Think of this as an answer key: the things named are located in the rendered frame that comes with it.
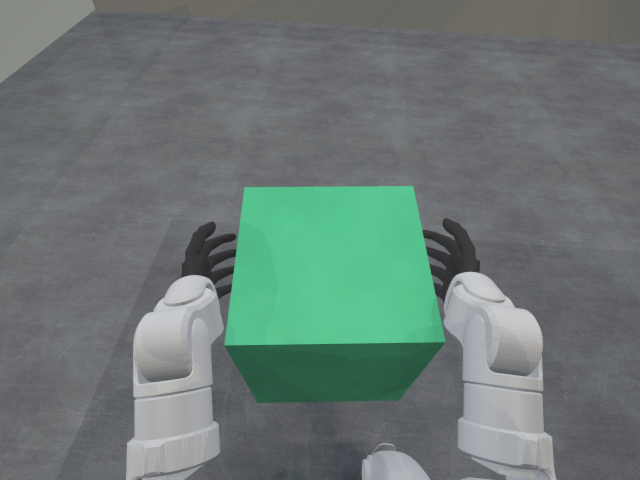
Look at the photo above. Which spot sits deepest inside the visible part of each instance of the left robot hand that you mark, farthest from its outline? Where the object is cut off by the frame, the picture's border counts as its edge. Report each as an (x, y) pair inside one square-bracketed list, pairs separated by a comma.
[(197, 261)]

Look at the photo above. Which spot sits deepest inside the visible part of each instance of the right robot thigh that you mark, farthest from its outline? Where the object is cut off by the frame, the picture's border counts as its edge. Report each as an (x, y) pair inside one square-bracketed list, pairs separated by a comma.
[(391, 465)]

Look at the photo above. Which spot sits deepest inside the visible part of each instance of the robot right forearm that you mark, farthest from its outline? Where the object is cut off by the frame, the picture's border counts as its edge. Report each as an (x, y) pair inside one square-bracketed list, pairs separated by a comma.
[(502, 426)]

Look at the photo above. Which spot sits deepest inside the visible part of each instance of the robot right shin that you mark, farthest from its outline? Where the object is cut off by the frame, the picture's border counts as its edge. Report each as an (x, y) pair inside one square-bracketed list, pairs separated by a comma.
[(384, 447)]

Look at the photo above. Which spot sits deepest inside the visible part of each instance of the robot left forearm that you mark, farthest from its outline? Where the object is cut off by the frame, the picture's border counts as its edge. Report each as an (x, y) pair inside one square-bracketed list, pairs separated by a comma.
[(172, 370)]

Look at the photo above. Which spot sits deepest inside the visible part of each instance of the right robot hand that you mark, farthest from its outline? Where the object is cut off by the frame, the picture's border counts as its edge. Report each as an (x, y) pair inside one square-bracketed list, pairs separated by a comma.
[(462, 258)]

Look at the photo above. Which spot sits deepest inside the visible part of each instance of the carton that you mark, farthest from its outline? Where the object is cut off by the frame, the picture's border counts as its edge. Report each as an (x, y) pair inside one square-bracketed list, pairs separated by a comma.
[(332, 295)]

